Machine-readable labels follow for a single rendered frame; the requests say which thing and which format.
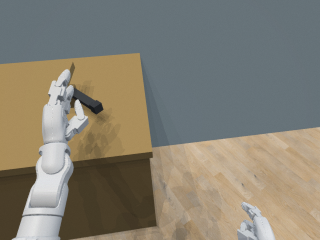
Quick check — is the tap lever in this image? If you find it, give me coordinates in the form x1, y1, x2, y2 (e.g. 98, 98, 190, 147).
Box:
72, 88, 104, 115

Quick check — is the robot left forearm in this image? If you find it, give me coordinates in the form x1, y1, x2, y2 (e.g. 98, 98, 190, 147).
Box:
12, 142, 74, 240

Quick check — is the left robot hand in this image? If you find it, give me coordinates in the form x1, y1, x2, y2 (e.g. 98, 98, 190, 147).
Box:
42, 69, 89, 145

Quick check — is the counter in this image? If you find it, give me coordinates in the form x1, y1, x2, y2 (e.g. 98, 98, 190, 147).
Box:
0, 53, 157, 240

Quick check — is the right robot hand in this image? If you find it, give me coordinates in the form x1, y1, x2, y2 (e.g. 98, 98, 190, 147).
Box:
237, 202, 276, 240

